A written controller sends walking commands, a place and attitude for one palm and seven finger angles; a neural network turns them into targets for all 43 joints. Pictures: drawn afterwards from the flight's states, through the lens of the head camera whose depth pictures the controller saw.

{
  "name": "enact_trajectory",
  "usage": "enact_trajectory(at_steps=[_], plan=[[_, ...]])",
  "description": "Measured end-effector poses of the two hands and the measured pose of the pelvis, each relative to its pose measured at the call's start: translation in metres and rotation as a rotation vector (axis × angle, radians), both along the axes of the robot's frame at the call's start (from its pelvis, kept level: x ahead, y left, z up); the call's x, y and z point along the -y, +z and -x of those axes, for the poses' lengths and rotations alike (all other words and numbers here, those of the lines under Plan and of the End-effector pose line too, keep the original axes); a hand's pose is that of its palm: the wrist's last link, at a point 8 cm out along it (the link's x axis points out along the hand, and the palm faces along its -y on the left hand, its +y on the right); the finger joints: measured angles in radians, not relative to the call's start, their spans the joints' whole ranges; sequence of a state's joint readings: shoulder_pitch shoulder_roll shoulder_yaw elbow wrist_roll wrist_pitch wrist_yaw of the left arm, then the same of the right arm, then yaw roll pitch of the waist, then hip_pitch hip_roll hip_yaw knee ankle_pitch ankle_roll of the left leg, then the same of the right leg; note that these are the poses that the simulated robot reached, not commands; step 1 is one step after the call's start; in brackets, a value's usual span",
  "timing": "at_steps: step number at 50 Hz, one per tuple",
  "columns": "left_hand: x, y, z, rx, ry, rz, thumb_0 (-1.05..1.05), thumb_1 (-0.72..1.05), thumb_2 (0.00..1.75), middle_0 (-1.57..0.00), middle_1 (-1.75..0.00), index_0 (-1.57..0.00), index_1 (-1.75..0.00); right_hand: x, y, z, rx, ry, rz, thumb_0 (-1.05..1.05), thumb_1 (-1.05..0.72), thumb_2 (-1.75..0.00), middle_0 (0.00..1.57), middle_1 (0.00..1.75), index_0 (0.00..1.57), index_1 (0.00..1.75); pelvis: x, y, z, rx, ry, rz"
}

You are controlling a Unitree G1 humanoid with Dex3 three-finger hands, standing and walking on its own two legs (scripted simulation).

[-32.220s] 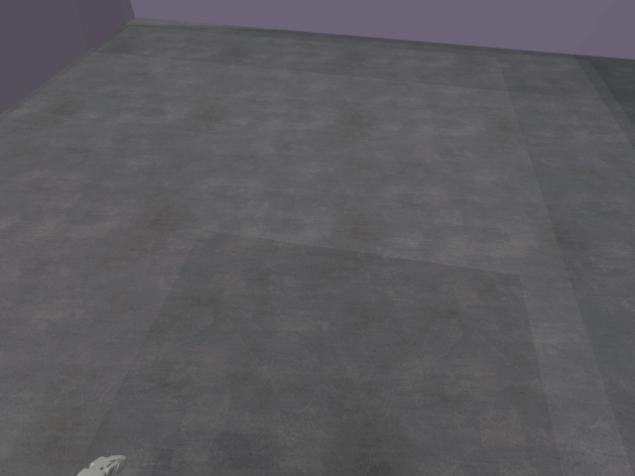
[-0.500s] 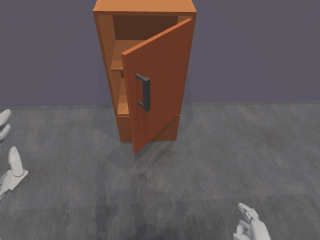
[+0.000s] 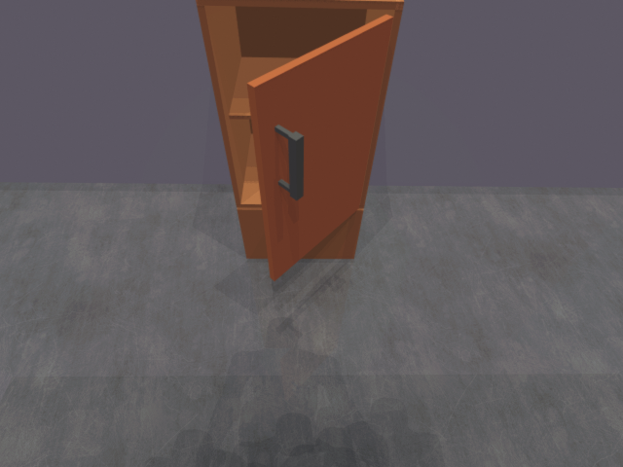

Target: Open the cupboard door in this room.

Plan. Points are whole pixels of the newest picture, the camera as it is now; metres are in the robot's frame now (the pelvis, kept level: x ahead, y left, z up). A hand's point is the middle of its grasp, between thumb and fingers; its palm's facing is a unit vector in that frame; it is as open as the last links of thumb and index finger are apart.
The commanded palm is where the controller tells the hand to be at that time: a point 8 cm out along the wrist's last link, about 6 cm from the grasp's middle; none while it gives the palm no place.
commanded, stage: let the arm hang, fingers relaxed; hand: left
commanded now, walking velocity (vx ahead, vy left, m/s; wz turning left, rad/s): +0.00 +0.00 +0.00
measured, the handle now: (289, 163) +0.64 +0.09 -0.02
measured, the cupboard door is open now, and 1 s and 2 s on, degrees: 47 47 47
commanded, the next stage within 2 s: look to check the result in 0.60 s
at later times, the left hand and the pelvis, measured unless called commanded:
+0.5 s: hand out of the picture +0.07 +0.18 -0.16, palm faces +0.00 -0.97 -0.23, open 7.4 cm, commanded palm none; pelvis +0.01 -0.01 +0.00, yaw +0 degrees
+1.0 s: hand out of the picture +0.04 +0.19 -0.16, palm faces +0.00 -0.96 -0.27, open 7.4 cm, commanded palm none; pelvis +0.02 -0.02 +0.00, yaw -1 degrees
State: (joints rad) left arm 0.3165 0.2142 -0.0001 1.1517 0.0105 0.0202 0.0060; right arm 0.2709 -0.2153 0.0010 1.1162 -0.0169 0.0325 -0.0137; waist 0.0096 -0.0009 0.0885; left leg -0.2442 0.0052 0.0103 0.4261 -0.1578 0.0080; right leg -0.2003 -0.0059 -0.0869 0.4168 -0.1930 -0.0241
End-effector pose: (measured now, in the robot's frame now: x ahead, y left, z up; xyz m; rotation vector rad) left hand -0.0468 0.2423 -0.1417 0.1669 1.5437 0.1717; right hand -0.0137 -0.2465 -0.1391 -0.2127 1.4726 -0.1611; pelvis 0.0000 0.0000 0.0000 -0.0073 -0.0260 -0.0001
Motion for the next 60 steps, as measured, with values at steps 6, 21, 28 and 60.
enact_trajectory(at_steps=[6,21,28,60], plan=[[-0.012,0.008,-0.001,-0.002,0.007,-0.053,0.01,0.91,0.90,-0.20,-0.30,-0.20,-0.30,-0.014,-0.009,0.006,-0.011,-0.018,-0.047,0.01,-0.91,-0.90,0.20,0.30,0.20,0.30,0.002,0.000,-0.001,0.003,0.001,-0.003],[0.004,0.010,-0.099,0.249,-0.057,-0.040,0.00,0.90,0.90,-0.20,-0.30,-0.20,-0.30,-0.018,-0.012,-0.035,0.114,-0.018,-0.074,0.01,-0.91,-0.90,0.20,0.30,0.20,0.30,0.005,0.001,-0.008,0.015,-0.005,-0.011],[0.016,0.009,-0.113,0.270,-0.067,-0.014,0.00,0.90,0.90,-0.20,-0.30,-0.20,-0.30,-0.011,-0.009,-0.041,0.122,-0.019,-0.059,0.01,-0.91,-0.90,0.20,0.30,0.20,0.30,0.008,0.002,-0.012,0.013,-0.007,-0.013],[0.008,0.013,-0.105,0.181,-0.051,-0.062,0.00,0.90,0.90,-0.20,-0.30,-0.20,-0.30,0.018,-0.005,-0.070,0.108,0.007,-0.025,0.01,-0.91,-0.90,0.20,0.30,0.20,0.30,0.021,0.005,-0.031,0.000,-0.009,-0.013]])
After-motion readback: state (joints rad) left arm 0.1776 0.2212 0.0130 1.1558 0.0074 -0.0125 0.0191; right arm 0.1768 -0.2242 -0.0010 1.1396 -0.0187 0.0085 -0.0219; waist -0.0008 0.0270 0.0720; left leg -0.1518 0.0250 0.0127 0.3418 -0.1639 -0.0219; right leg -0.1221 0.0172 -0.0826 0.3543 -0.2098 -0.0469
